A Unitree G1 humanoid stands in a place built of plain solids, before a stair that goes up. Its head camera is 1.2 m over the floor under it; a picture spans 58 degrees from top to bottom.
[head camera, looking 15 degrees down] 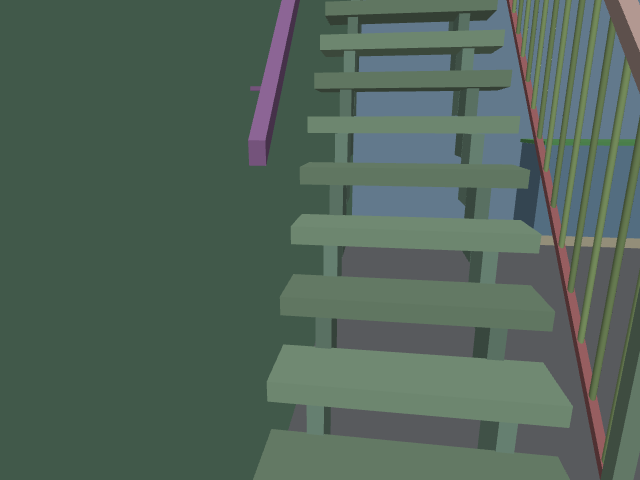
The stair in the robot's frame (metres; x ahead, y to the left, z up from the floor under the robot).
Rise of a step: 0.20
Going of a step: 0.20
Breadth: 0.91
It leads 8 degrees to the right of straight ahead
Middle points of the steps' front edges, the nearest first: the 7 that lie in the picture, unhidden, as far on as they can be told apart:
1.15 -0.28 0.41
1.35 -0.31 0.62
1.55 -0.34 0.82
1.76 -0.37 1.03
1.96 -0.40 1.23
2.16 -0.42 1.44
2.36 -0.45 1.65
